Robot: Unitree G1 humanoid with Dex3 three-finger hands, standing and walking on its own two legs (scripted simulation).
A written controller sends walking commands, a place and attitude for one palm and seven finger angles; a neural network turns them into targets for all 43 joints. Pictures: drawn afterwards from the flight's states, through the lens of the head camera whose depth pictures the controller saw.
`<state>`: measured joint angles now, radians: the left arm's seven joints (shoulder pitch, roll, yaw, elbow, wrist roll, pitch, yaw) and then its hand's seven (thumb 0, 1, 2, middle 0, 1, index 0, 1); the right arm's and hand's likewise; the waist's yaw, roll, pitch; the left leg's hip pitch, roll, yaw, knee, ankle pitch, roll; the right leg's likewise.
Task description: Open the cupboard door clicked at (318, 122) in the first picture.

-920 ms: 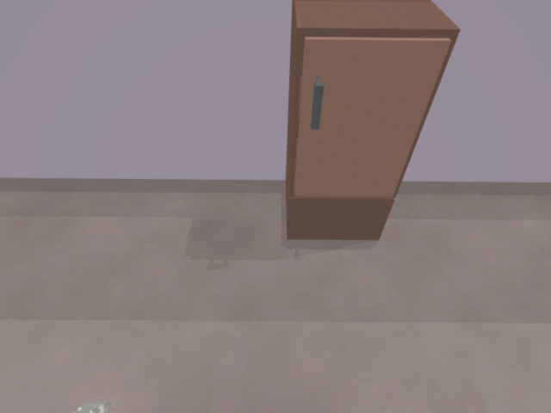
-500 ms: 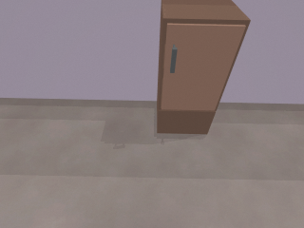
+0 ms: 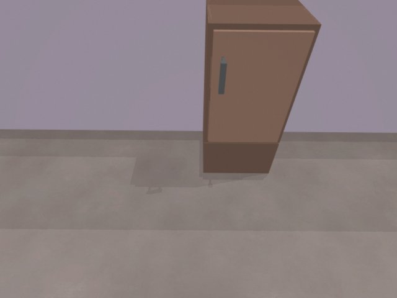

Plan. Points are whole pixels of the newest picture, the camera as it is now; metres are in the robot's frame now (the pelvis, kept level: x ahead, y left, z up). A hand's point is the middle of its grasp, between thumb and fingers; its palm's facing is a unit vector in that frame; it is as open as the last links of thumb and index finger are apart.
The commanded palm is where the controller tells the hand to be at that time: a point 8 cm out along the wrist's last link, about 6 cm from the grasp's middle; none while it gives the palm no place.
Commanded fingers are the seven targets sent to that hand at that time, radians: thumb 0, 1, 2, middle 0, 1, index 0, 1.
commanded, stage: look at it before walking up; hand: left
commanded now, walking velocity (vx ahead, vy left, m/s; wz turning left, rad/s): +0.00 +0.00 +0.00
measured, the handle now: (222, 75) +0.96 -0.05 -0.04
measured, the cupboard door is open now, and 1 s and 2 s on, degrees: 0 0 0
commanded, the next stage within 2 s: walk to a spot facing it in 0.52 s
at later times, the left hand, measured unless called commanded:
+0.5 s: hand out of the picture +0.08 +0.25 -0.15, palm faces -0.04 -0.94 -0.33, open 7.4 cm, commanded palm none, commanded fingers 0.00 0.90 0.90 -0.20 -0.30 -0.20 -0.30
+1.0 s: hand out of the picture +0.07 +0.19 -0.18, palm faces -0.15 -0.95 -0.28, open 7.4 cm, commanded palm none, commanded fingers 0.00 0.90 0.90 -0.20 -0.30 -0.20 -0.30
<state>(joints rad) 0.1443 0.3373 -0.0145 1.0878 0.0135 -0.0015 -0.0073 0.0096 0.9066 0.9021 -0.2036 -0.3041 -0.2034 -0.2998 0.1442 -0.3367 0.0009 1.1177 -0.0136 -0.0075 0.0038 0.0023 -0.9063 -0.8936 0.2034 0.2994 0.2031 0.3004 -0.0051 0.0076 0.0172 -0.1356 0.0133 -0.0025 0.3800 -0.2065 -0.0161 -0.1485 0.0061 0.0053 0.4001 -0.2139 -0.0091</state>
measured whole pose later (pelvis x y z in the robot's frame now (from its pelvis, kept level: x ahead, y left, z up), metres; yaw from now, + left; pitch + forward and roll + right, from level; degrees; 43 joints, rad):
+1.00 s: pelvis -0.01 -0.02 -0.03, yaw -10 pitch -2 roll +2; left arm 0.24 0.24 0.03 0.96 0.03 0.06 -0.02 0.01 0.91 0.90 -0.20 -0.30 -0.20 -0.30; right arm 0.15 -0.24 -0.04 0.98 -0.02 0.03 -0.01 0.00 -0.91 -0.89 0.20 0.30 0.20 0.30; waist 0.03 0.02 0.09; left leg -0.25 0.10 0.15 0.68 -0.37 -0.04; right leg -0.33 0.03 0.00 0.72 -0.35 -0.03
